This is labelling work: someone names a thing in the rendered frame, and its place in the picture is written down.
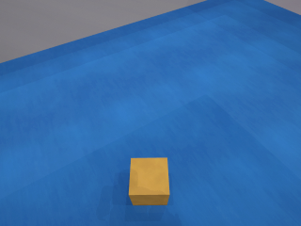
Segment carton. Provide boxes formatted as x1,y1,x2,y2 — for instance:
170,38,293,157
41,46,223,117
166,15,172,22
128,157,170,205

